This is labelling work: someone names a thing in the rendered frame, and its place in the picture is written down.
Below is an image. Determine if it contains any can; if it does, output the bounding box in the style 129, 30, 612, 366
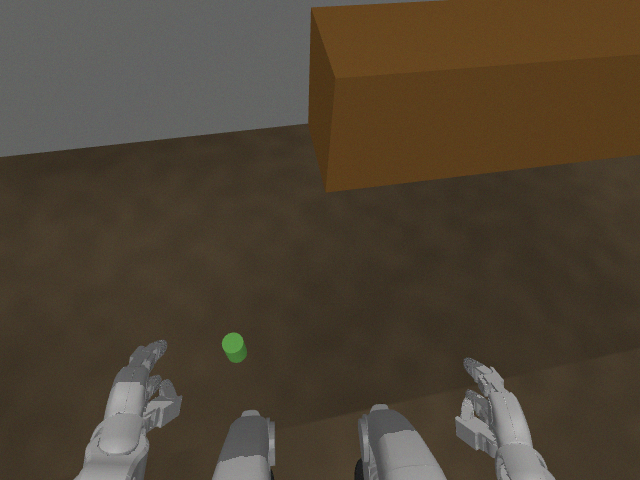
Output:
222, 333, 247, 363

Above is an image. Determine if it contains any right robot arm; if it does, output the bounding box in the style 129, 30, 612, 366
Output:
495, 444, 556, 480

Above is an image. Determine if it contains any left robot hand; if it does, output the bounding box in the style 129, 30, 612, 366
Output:
104, 340, 182, 432

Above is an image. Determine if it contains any left robot arm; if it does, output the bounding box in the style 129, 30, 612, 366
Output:
73, 413, 149, 480

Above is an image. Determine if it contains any right robot hand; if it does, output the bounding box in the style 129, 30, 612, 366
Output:
455, 357, 533, 458

